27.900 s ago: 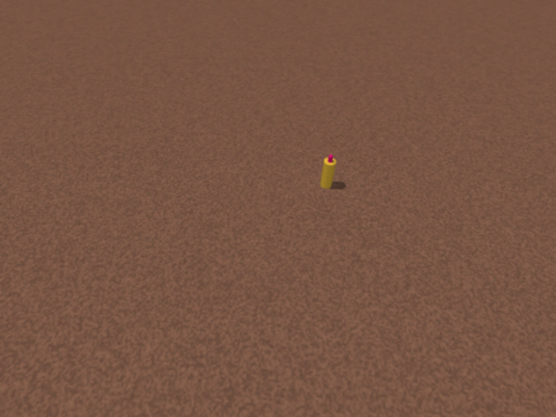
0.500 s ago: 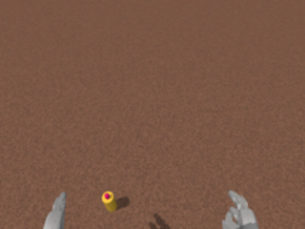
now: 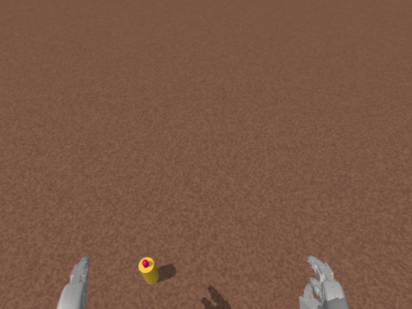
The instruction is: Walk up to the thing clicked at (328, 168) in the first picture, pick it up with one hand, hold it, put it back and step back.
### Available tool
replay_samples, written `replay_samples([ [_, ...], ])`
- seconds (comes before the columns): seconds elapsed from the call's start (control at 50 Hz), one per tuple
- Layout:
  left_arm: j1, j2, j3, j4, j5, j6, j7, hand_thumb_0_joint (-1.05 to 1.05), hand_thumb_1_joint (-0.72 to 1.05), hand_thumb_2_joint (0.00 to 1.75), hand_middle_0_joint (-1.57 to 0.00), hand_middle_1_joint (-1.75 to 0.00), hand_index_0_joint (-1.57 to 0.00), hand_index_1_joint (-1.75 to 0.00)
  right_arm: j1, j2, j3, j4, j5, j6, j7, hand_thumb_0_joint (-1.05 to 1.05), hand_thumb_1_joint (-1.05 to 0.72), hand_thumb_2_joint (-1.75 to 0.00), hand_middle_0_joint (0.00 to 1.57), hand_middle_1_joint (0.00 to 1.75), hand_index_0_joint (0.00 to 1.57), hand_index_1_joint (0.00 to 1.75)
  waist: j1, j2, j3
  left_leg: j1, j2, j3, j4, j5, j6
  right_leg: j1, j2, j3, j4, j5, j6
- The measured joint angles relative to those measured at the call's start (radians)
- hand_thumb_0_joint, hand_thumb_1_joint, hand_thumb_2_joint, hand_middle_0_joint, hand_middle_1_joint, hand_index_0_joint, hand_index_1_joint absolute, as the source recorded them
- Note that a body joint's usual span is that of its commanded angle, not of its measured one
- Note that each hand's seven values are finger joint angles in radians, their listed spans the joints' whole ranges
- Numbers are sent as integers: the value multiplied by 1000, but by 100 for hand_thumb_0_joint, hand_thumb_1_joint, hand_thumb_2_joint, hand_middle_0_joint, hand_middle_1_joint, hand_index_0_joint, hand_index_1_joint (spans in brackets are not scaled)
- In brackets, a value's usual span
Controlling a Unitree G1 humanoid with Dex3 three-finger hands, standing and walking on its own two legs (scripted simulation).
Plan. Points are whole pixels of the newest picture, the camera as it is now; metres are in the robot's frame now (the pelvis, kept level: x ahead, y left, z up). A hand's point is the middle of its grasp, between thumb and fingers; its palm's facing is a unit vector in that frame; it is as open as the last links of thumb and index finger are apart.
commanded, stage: home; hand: left
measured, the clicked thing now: (148, 269) +0.40 +0.22 -0.62
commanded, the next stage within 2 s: stand in 0.30 s
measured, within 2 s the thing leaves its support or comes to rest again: neither
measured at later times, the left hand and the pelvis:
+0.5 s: hand (107, 303) +0.17 +0.18 -0.05, palm faces +0.11 -0.95 -0.28, open 17.3 cm; pelvis +0.00 +0.00 +0.00, yaw +0 degrees
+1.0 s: hand out of the picture +0.10 +0.25 -0.11, palm faces -0.01 -0.93 -0.36, open 7.8 cm; pelvis +0.00 +0.01 +0.03, yaw +0 degrees
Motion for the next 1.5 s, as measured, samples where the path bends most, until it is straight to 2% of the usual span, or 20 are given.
replay_samples([
  [0.46, -4, -2, 0, 5, 0, 5, 1, -1, -56, 5, -6, -5, -6, -5, 1, 0, -1, -2, -3, 3, -1, 1, -90, -90, 21, 30, 21, 30, 1, -1, -3, 5, -1, 0, -1, -6, 1, 7, -1, 0, -4, -5, 2],
  [0.56, 0, -1, 2, 1, 0, 3, 1, -1, -43, 18, -13, -15, -12, -15, 0, 0, -1, -3, -3, 4, 0, 1, -90, -90, 21, 30, 21, 30, 1, -1, -2, 2, -1, -1, -1, -6, 1, 4, 0, -1, -4, -4, 1],
  [0.66, 3, -1, -1, -4, 0, 5, 1, -1, -16, 45, -17, -23, -17, -23, 0, -1, -2, -3, -3, 4, 0, 1, -90, -90, 21, 30, 21, 30, 2, -3, -2, 2, -1, 0, 0, -6, 1, 3, -1, 0, -3, -5, 1],
  [0.7, -59, 18, -8, 114, 45, -76, -27, -1, -2, 57, -18, -25, -18, -25, -34, -11, -10, 59, -56, 17, 32, 1, -90, -90, 21, 30, 21, 30, 12, -15, 42, 48, -10, 7, -21, 3, 5, 43, -9, 6, -10, -3, -1],
  [0.74, -137, 49, -10, 277, 74, -140, -62, -1, 12, 66, -19, -27, -19, -27, -77, -32, -7, 149, -87, 62, 82, 1, -90, -90, 21, 30, 21, 30, 25, -35, 70, 93, -21, 19, -56, 20, 10, 76, -21, 16, -23, 3, -3],
  [0.78, -188, 74, -4, 406, 77, -178, -86, -1, 27, 73, -20, -28, -19, -28, -103, -49, -13, 212, -88, 94, 120, 1, -90, -90, 21, 30, 21, 30, 30, -49, 91, 129, -29, 25, -89, 36, 12, 105, -29, 21, -43, 12, -2],
  [0.84, -219, 100, 10, 539, 66, -213, -104, 0, 49, 81, -20, -29, -20, -29, -105, -72, -35, 263, -72, 107, 156, 1, -90, -90, 21, 30, 21, 30, 32, -55, 113, 175, -33, 32, -134, 55, 14, 145, -33, 27, -80, 29, 3],
  [0.9, -223, 114, 22, 644, 59, -232, -107, 0, 65, 85, -21, -29, -20, -29, -95, -92, -56, 308, -67, 113, 169, 1, -90, -90, 21, 30, 21, 30, 31, -52, 122, 216, -34, 36, -178, 72, 16, 186, -33, 29, -126, 49, 7],
  [0.98, -222, 123, 30, 760, 57, -244, -107, 0, 79, 88, -21, -30, -20, -29, -81, -110, -68, 367, -64, 122, 173, 1, -90, -90, 21, 30, 21, 30, 30, -43, 128, 267, -35, 35, -239, 97, 19, 240, -33, 27, -194, 79, 10],
  [1.22, -259, 115, 15, 988, 36, -253, -103, 1, 90, 90, -21, -30, -20, -30, -104, -95, -48, 510, -44, 131, 173, 0, -90, -90, 20, 30, 21, 30, 32, -30, 157, 412, -41, 36, -432, 194, 21, 388, -36, 23, -392, 179, 19],
  [1.5, -316, 118, 12, 1117, 37, -259, -113, 0, 90, 90, -21, -30, -20, -30, -142, -104, -46, 605, -37, 137, 177, 0, -90, -90, 21, 30, 21, 30, 30, -23, 159, 476, -43, 33, -560, 275, 22, 454, -36, 17, -523, 260, 23],
])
